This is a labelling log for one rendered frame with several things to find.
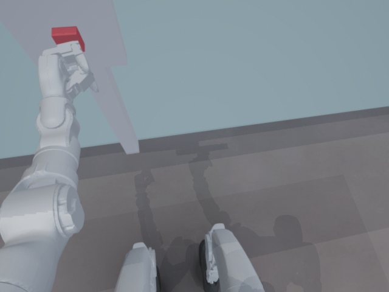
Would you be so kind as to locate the robot right thigh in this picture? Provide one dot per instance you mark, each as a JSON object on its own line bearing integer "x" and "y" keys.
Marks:
{"x": 235, "y": 271}

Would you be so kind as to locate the robot thigh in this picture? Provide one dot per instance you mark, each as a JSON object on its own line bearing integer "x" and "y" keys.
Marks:
{"x": 138, "y": 269}
{"x": 235, "y": 271}

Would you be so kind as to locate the button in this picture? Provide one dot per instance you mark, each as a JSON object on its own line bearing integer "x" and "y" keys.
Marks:
{"x": 67, "y": 34}

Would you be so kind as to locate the robot left thigh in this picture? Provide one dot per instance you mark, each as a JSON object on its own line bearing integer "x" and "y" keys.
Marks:
{"x": 138, "y": 269}

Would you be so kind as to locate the left robot upper arm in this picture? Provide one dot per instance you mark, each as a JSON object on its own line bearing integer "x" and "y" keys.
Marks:
{"x": 36, "y": 225}

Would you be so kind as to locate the panel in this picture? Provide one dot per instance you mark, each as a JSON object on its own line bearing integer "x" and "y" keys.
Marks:
{"x": 31, "y": 21}

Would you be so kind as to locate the left robot forearm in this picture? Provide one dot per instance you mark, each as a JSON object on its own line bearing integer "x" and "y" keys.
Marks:
{"x": 57, "y": 156}

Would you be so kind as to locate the left robot hand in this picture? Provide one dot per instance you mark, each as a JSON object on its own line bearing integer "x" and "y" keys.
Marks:
{"x": 55, "y": 80}

